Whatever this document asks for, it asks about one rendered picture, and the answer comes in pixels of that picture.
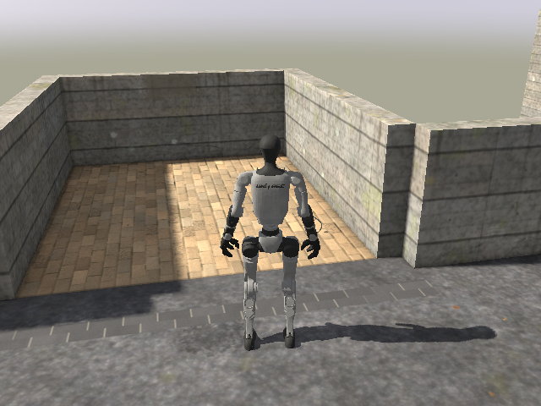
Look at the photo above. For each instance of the right robot forearm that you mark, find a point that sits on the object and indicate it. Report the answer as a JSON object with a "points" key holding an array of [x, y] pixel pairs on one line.
{"points": [[309, 226]]}

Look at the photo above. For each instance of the robot head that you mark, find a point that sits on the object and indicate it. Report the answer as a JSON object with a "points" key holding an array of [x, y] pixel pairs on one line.
{"points": [[270, 146]]}

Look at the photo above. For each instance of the right robot hand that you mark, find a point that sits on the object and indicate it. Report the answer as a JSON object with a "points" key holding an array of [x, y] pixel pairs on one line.
{"points": [[314, 245]]}

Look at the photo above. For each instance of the left robot upper arm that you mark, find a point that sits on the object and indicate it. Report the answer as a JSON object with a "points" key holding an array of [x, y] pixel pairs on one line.
{"points": [[244, 179]]}

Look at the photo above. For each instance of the right robot foot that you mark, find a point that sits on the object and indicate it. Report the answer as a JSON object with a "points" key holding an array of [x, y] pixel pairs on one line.
{"points": [[289, 341]]}

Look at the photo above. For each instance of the right robot upper arm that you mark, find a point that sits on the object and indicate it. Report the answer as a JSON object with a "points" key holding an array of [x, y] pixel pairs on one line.
{"points": [[296, 179]]}

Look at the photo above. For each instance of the left robot forearm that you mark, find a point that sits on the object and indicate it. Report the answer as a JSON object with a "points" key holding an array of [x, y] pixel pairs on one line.
{"points": [[230, 225]]}

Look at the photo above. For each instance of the left robot hand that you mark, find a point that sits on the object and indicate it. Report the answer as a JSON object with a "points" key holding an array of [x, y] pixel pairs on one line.
{"points": [[225, 244]]}

